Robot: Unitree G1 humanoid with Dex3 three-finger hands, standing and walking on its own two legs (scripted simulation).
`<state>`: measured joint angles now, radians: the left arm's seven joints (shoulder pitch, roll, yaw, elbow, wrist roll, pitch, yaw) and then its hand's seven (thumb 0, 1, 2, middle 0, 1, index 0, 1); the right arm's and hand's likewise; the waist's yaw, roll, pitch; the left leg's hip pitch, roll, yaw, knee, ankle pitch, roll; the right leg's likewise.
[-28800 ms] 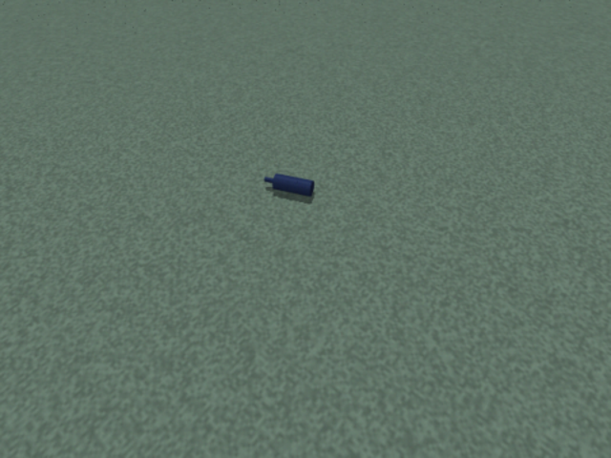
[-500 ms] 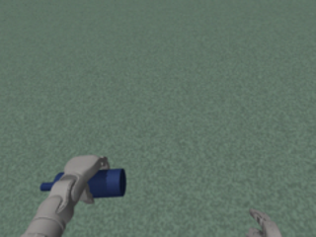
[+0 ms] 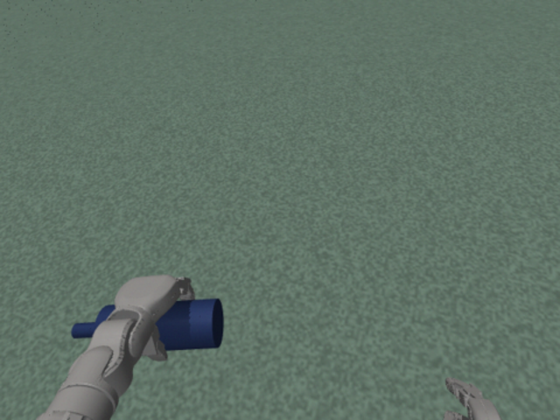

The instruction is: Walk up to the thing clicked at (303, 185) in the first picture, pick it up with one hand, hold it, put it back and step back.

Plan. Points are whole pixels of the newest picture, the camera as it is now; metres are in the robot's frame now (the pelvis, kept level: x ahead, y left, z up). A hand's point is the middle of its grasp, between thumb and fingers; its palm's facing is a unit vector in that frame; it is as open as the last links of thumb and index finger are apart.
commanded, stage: crouch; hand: left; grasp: from above
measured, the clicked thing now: (146, 326) +0.30 +0.25 -0.07
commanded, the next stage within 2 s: lower in 1.88 s
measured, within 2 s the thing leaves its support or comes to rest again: neither
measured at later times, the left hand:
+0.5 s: hand (182, 340) +0.32 +0.24 -0.21, palm faces -0.42 +0.06 -0.91, open 10.6 cm
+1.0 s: hand (204, 356) +0.37 +0.26 -0.44, palm faces -0.46 +0.01 -0.89, open 10.7 cm
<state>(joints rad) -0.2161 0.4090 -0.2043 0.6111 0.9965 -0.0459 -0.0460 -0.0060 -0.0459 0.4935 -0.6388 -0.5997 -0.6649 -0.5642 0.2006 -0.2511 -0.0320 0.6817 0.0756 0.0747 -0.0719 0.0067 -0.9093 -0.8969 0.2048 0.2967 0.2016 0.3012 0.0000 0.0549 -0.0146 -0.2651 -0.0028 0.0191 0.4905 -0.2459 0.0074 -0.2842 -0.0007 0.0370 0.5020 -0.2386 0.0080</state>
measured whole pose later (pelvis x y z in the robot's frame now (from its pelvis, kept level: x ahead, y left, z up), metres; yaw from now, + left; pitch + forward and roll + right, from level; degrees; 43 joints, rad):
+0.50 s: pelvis -0.04 +0.00 -0.11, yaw +1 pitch +21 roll -1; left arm -0.57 0.42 -0.14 1.14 1.19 -0.12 0.31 -0.01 -0.08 0.55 -0.60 -0.68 -0.63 -0.65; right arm 0.24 -0.28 -0.07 0.71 0.00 0.04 -0.02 0.00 -0.90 -0.89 0.21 0.30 0.20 0.30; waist -0.09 0.01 -0.16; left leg -1.11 0.00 -0.02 1.23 -0.49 0.01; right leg -1.10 0.01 0.00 1.20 -0.47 0.01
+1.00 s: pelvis -0.07 +0.01 -0.30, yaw -1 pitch +38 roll -5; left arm -0.81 0.57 0.02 1.27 1.23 -0.18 0.33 -0.01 -0.10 0.60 -0.59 -0.71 -0.61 -0.68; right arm 0.21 -0.24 -0.02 0.74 -0.07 -0.04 0.05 0.00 -0.90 -0.89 0.21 0.30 0.21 0.30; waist -0.18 0.05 -0.19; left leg -1.94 -0.02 -0.05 1.93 -0.65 0.02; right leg -1.89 0.00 -0.03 1.87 -0.64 0.03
